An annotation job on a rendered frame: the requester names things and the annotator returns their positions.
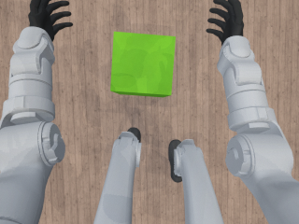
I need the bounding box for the left robot forearm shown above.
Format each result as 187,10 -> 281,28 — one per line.
0,26 -> 55,130

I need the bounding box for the robot foot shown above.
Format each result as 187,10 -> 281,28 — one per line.
127,127 -> 141,143
168,139 -> 182,183

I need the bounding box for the robot left foot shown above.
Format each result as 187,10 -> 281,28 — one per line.
127,127 -> 141,143

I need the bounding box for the carton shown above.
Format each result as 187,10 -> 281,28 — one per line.
110,32 -> 176,98

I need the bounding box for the right robot forearm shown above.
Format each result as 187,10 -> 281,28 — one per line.
217,35 -> 294,168

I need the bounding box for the robot left upper arm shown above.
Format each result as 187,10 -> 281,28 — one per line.
0,120 -> 65,224

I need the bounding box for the robot right foot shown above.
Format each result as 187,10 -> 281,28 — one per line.
168,139 -> 182,183

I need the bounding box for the robot right hand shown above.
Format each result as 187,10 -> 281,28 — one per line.
206,0 -> 244,45

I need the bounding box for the robot right upper arm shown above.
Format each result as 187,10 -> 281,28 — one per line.
225,133 -> 299,224

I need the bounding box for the robot left hand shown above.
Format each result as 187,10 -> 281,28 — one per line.
28,0 -> 73,42

